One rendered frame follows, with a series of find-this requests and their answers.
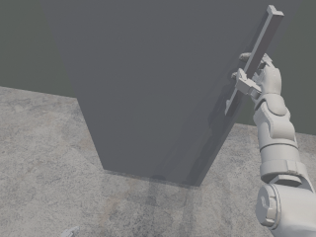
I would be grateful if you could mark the robot right upper arm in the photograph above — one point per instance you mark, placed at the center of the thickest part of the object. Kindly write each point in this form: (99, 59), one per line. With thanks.
(287, 211)

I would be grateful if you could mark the robot right forearm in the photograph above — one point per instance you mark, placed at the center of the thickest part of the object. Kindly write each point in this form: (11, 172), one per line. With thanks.
(281, 164)

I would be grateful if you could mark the handle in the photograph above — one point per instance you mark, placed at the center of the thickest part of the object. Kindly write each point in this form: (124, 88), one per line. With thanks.
(268, 31)

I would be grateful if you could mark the fridge door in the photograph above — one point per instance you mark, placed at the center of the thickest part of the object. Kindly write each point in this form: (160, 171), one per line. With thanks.
(152, 77)

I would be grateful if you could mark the left robot hand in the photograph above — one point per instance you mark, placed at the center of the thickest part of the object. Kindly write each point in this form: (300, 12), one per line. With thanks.
(72, 232)

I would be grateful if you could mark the right robot hand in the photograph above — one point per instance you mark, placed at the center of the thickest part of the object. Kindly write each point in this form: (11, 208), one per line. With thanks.
(268, 82)

